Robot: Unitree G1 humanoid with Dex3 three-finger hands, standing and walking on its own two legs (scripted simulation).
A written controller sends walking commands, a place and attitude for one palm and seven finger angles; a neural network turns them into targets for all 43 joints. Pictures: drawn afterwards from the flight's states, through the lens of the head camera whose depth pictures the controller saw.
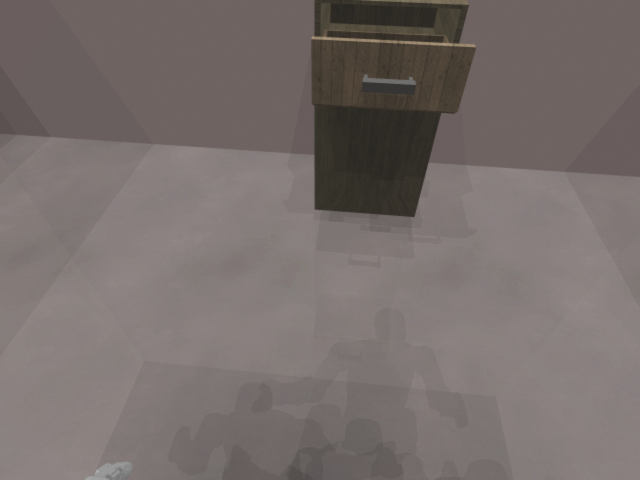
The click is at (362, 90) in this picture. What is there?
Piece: drawer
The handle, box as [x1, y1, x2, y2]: [362, 74, 415, 94]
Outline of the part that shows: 364,74 362,82 362,91 413,94 415,82 412,79 412,77 409,77 407,80 368,78 367,75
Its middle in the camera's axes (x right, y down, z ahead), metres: +0.18 -0.42 +1.04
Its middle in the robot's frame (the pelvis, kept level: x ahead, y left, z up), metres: +1.07 -0.13 +0.01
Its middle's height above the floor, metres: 0.78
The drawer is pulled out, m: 0.30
